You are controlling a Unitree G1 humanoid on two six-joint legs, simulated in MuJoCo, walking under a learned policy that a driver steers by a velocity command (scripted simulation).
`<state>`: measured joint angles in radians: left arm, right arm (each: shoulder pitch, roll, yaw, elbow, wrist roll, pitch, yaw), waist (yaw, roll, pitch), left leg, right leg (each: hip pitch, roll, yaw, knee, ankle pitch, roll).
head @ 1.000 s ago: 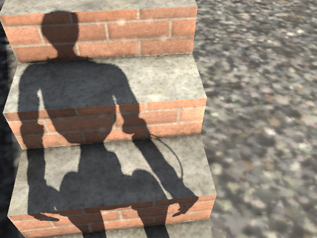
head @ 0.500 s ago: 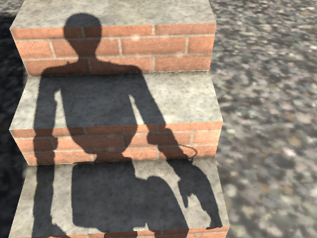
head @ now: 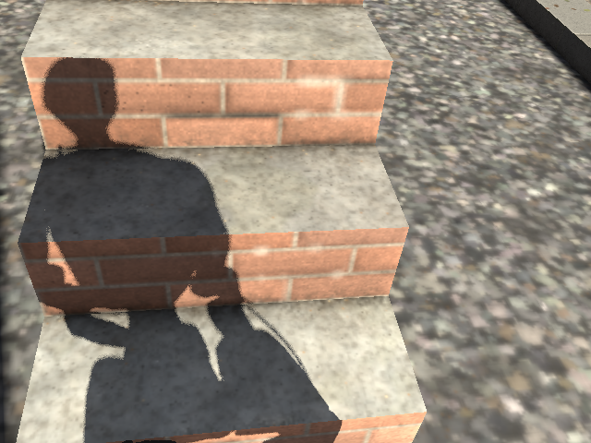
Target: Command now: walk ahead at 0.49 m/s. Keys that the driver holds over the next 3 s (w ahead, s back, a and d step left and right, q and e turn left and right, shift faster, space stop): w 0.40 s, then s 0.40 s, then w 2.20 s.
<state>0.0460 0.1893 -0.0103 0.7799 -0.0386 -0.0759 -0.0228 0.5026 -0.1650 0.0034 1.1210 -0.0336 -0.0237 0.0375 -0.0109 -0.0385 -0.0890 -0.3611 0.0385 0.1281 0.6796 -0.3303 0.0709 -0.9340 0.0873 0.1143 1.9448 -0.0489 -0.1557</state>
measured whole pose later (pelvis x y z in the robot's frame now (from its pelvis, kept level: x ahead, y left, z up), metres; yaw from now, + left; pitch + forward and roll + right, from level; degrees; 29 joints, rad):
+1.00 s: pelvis +0.36 +0.07 +0.22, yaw +2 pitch +3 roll +4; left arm 0.32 0.19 -0.02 1.01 0.02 0.07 0.04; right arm 0.12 -0.11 0.08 0.88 0.02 0.00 0.03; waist 0.01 -0.06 -0.06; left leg -0.76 0.04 0.14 1.54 -0.85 0.02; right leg -0.05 -0.17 -0.13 0.19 -0.20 0.02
